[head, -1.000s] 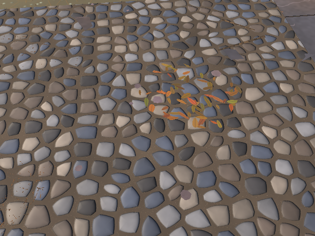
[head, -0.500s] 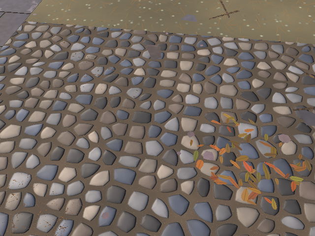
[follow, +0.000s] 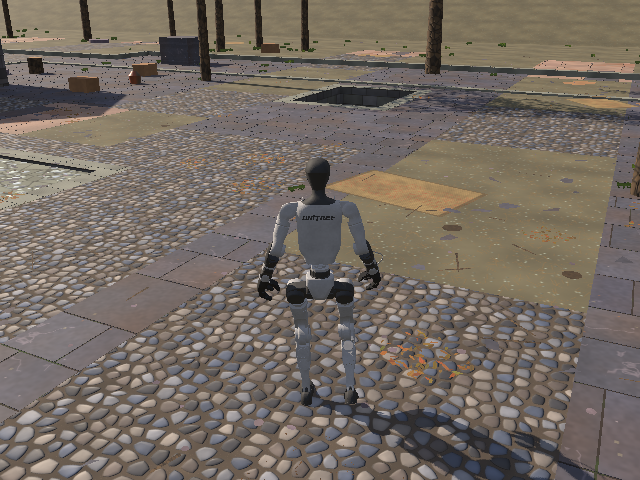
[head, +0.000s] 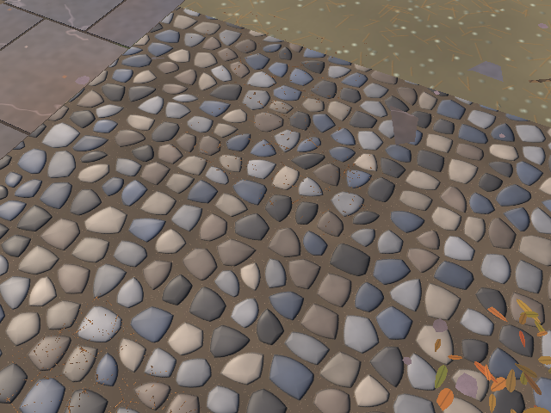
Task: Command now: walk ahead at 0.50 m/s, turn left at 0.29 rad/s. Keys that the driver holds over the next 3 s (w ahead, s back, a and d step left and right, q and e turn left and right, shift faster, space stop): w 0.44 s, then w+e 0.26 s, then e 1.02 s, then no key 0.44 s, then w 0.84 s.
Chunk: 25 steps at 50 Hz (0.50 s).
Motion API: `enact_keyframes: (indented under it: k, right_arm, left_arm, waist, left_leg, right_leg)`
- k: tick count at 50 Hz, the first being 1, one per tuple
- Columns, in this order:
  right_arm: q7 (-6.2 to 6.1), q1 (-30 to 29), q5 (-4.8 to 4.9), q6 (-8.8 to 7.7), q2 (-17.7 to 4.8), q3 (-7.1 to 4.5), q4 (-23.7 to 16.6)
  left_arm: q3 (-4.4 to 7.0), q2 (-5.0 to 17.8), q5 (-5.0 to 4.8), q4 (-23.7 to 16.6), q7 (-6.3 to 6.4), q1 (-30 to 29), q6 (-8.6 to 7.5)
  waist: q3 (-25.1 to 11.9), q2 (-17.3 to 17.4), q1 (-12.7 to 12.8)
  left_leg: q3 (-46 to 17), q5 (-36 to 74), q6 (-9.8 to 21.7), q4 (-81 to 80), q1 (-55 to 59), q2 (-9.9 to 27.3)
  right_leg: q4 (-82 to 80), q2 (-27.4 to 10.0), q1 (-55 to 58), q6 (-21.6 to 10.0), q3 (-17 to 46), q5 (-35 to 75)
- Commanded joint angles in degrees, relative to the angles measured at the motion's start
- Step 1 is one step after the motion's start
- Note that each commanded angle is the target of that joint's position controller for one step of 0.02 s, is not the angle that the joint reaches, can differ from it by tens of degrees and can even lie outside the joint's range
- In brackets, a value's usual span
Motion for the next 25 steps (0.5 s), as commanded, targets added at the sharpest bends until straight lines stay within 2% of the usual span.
enact_keyframes:
  k: [1,3,5,8,10,13,16,17,18,19,20,21,22,23,24,25]
  right_arm:
    - [-0.47,0.67,-0.61,-1.81,-6.34,-1.64,-2.96]
    - [-0.79,1.52,-0.35,-2.41,-7.38,-1.80,-1.56]
    - [-1.34,2.68,-0.29,-2.48,-7.87,-1.88,-0.26]
    - [-1.78,4.75,-0.01,-2.25,-8.27,-1.84,1.52]
    - [-1.81,7.23,0.29,-2.20,-8.96,-2.00,3.12]
    - [-1.82,9.70,0.58,-1.69,-9.30,-2.22,5.26]
    - [-2.25,10.21,0.69,-0.84,-9.92,-2.59,6.63]
    - [-2.37,9.58,0.68,-0.57,-10.31,-2.68,6.71]
    - [-2.47,8.58,0.58,-0.24,-10.22,-2.53,6.65]
    - [-2.65,8.73,0.06,-0.07,-8.50,-1.68,6.19]
    - [-2.39,14.99,-0.38,-0.86,-3.70,-0.09,4.85]
    - [-2.18,15.95,0.16,-1.77,-2.67,0.47,5.73]
    - [-1.83,10.54,1.52,-2.46,-8.11,-0.82,4.65]
    - [-1.70,4.95,1.83,-2.93,-8.61,-0.82,2.84]
    - [-1.81,1.86,0.82,-3.18,-8.10,-0.75,2.05]
    - [-1.96,1.96,-0.10,-3.07,-7.78,-1.07,2.11]
  left_arm:
    - [1.64,6.31,0.72,-3.26,0.06,1.55,-0.10]
    - [1.23,4.68,1.22,-3.51,0.24,0.13,0.84]
    - [0.82,3.56,1.45,-4.56,0.23,-3.64,1.00]
    - [0.24,2.23,1.06,-5.62,-0.41,-9.18,0.50]
    - [-0.06,1.77,0.57,-6.57,-0.94,-12.79,0.21]
    - [0.10,2.70,0.34,-8.04,-1.79,-16.06,-0.13]
    - [0.51,3.89,0.50,-8.37,-2.48,-14.84,-0.45]
    - [0.92,4.74,0.59,-7.83,-2.42,-12.34,-0.54]
    - [1.86,6.23,0.74,-6.18,-2.10,-6.45,-0.61]
    - [3.00,9.08,1.11,-4.06,-1.65,2.41,-0.62]
    - [4.29,14.53,2.01,-3.26,-1.31,9.80,-0.47]
    - [3.82,11.89,0.66,-1.52,-1.62,13.15,-0.06]
    - [2.63,8.52,-0.13,-1.94,-1.49,10.30,0.11]
    - [2.11,7.20,0.23,-2.75,-1.25,6.14,0.45]
    - [1.70,6.33,0.85,-3.14,-1.27,2.72,0.67]
    - [1.26,5.02,1.40,-3.65,-1.26,0.69,0.52]
  waist:
    - [-7.31,4.10,0.38]
    - [-5.24,3.32,0.48]
    - [-3.37,3.27,-0.59]
    - [-1.81,3.81,-2.94]
    - [-0.59,4.16,-4.56]
    - [0.76,4.45,-5.45]
    - [-0.08,5.77,-3.92]
    - [-1.66,6.56,-2.39]
    - [-5.48,6.39,1.04]
    - [-12.63,5.05,4.88]
    - [-22.84,-5.71,4.34]
    - [-27.83,-15.04,5.21]
    - [-19.73,-9.05,6.19]
    - [-12.62,-5.41,5.24]
    - [-6.84,-2.14,3.61]
    - [-5.10,-2.42,1.56]
  left_leg:
    - [-19.56,14.60,11.68,-16.39,12.52,16.38]
    - [-15.47,17.39,11.81,-18.58,9.65,15.64]
    - [-12.18,17.58,10.70,-19.65,9.48,14.25]
    - [-8.18,13.86,8.06,-19.97,9.39,12.04]
    - [-8.45,9.96,7.66,-20.33,10.31,12.95]
    - [-10.08,10.67,7.36,-17.79,16.99,15.83]
    - [-11.35,17.68,5.81,-13.64,22.76,18.16]
    - [-10.94,25.27,5.05,-10.58,23.52,17.72]
    - [-9.12,34.66,3.85,-3.54,22.92,15.57]
    - [-6.63,33.16,1.96,8.29,17.13,12.54]
    - [-3.75,13.14,-2.32,30.32,-3.92,5.24]
    - [-7.46,-21.98,-4.11,42.70,-16.43,-0.72]
    - [-10.28,-20.85,-3.41,47.17,-22.89,3.09]
    - [-7.51,-15.86,-2.91,45.62,-24.23,6.18]
    - [-5.96,-11.78,-2.95,41.58,-23.18,8.29]
    - [-6.31,-8.82,-3.12,37.57,-19.79,10.07]
  right_leg:
    - [-3.49,-4.02,-10.16,0.66,2.89,4.69]
    - [-8.15,-3.89,-10.86,2.14,2.19,8.58]
    - [-15.31,-3.71,-12.60,2.96,1.99,15.99]
    - [-27.60,-1.67,-10.15,2.70,0.87,27.31]
    - [-32.40,-0.39,-8.72,2.26,0.34,30.73]
    - [-36.70,0.35,-11.49,0.50,1.05,27.70]
    - [-39.25,1.38,-9.99,-2.01,0.69,20.60]
    - [-39.68,2.73,-5.95,-3.02,-0.60,18.13]
    - [-41.01,4.71,2.63,-4.56,-2.62,18.39]
    - [-38.78,1.88,17.36,-7.10,-0.29,21.30]
    - [-37.58,-12.45,41.37,-15.47,21.25,17.80]
    - [-47.84,-17.92,48.89,-19.89,41.61,5.71]
    - [-50.47,-16.35,43.82,-16.85,37.73,-3.32]
    - [-51.69,-13.94,35.54,-14.82,30.74,-2.65]
    - [-53.48,-11.61,26.59,-14.34,25.57,2.74]
    - [-54.76,-9.71,20.95,-13.92,22.55,8.02]
Next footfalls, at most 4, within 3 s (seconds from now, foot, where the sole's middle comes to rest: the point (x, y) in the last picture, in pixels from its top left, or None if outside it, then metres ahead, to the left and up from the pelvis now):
0.38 right None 0.40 -0.15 -0.77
0.86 left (258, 322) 0.67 0.07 -0.77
1.28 right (358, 357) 0.58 -0.18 -0.77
1.74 left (281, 311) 0.70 0.01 -0.77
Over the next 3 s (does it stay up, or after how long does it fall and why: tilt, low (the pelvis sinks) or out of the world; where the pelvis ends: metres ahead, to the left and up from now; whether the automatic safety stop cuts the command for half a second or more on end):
stays up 0.80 -0.27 -0.02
